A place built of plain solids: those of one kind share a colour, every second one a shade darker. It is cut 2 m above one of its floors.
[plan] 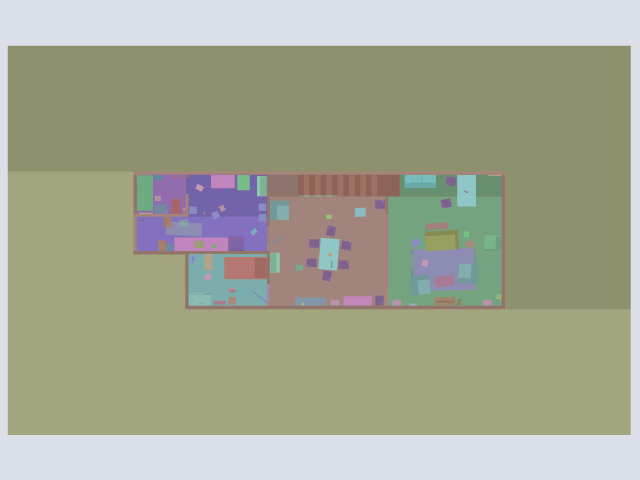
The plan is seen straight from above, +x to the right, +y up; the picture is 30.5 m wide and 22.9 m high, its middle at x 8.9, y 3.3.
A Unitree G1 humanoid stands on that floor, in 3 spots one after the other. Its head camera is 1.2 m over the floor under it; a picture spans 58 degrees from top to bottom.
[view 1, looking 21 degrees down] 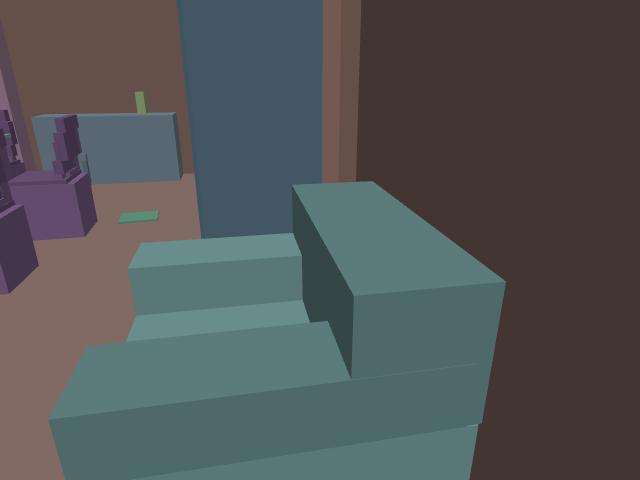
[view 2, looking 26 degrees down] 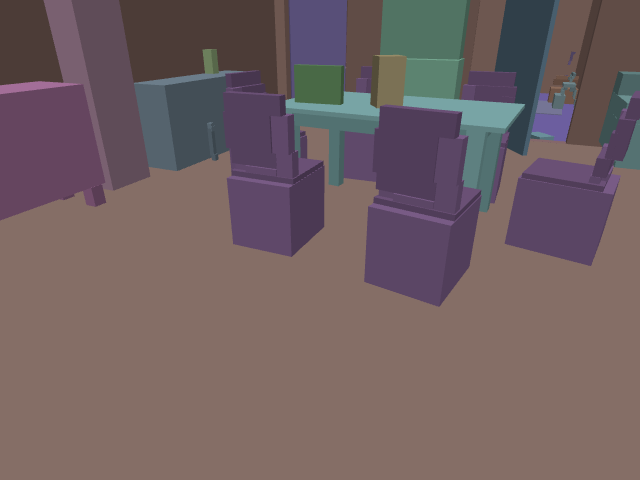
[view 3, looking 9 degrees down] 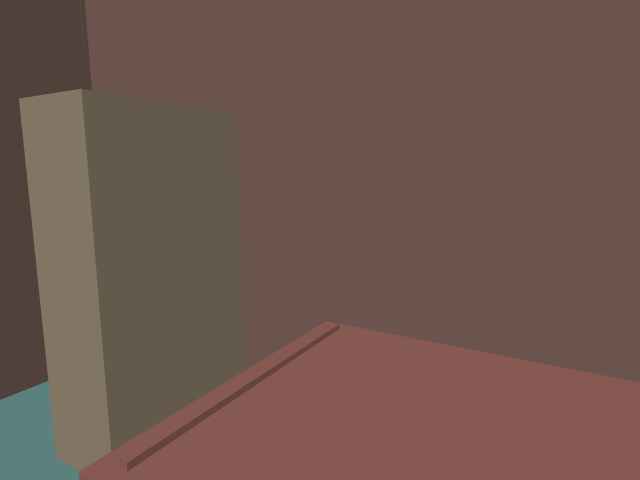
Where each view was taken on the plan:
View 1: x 7.05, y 5.89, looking -101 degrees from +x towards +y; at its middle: armchair_club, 1.16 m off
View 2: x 12.22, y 3.38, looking -156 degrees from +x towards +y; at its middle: floor_dining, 2.74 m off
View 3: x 5.17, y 0.97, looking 120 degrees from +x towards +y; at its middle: wall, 1.95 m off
